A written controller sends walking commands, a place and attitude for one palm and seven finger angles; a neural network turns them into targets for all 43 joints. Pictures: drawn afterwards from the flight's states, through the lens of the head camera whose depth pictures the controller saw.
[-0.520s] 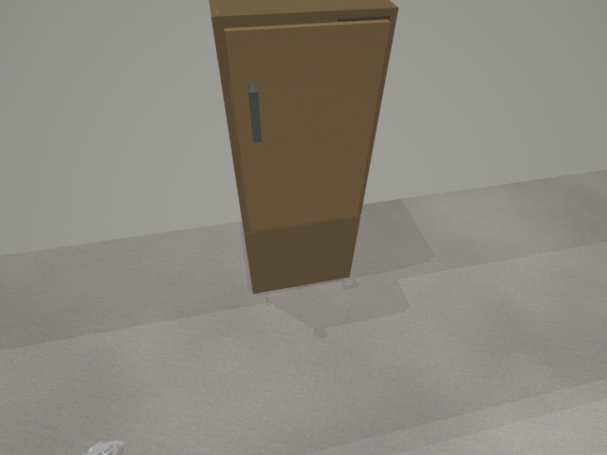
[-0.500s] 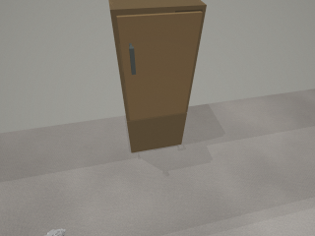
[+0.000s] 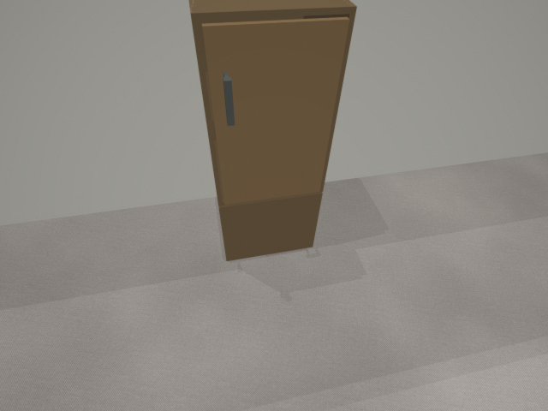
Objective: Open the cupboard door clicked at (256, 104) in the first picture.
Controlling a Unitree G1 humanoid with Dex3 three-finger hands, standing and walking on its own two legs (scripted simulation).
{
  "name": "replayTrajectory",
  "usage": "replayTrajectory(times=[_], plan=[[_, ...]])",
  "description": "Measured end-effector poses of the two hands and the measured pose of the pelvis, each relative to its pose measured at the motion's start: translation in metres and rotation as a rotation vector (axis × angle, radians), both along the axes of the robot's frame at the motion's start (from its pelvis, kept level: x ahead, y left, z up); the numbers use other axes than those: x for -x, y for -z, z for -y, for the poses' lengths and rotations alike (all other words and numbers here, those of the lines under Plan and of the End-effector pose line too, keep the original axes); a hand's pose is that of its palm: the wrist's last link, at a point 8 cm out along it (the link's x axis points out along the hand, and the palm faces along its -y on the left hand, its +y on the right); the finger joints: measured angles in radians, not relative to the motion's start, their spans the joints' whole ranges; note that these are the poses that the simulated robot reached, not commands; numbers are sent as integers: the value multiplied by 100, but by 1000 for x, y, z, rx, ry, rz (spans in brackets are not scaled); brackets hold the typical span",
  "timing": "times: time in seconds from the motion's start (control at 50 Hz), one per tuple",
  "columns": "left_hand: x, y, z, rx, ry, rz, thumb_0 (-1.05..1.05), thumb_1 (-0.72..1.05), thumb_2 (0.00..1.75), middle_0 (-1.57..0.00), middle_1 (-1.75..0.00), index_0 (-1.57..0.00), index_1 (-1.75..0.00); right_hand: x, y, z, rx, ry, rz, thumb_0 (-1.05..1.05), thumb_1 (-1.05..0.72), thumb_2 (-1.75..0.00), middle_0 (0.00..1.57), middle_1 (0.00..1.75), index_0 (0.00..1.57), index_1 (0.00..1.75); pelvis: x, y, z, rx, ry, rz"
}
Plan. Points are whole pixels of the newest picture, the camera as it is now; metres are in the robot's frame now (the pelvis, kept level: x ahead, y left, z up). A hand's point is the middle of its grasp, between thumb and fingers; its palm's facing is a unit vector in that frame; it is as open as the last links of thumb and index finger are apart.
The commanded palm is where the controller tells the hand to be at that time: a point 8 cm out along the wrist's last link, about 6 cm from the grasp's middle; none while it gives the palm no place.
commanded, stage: stand and wait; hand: left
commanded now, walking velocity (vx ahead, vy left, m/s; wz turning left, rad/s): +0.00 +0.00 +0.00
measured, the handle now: (228, 98) +0.83 +0.17 +0.04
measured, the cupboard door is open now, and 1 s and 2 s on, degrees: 0 0 0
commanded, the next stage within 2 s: look at it before walking up in 0.30 s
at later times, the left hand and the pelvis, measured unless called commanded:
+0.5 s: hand out of the picture +0.07 +0.24 -0.15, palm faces -0.03 -0.94 -0.33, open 7.3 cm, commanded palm none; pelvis +0.00 +0.00 +0.00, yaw +0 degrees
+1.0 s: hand out of the picture +0.09 +0.24 -0.15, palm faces -0.02 -0.94 -0.33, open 7.4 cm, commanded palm none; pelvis +0.01 -0.01 +0.00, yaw +0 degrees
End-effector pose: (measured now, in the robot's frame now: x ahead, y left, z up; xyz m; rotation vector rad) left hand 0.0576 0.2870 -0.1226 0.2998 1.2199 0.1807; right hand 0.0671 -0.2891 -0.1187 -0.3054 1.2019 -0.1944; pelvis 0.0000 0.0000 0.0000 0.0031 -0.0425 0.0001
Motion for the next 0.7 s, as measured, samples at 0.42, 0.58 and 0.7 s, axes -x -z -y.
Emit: replayTrajectory(times=[0.42,0.58,0.7], plan=[[-8,-4,3,-5,6,10,1,91,90,-20,-30,-21,-30,8,3,1,-13,14,-25,0,-90,-90,20,30,20,30,0,-2,3,-1,1,-5],[-13,-5,4,-6,7,10,1,91,90,-20,-30,-21,-30,0,2,2,-11,9,-15,0,-90,-90,20,30,20,30,-4,-2,4,-2,2,-9],[-16,-5,4,-9,4,7,1,91,90,-20,-30,-21,-30,-6,1,5,-8,6,-13,0,-90,-90,20,30,20,30,-7,-3,5,-2,2,-9]])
